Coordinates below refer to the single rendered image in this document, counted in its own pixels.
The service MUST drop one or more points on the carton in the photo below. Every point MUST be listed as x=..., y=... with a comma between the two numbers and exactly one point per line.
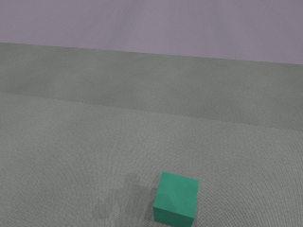
x=175, y=200

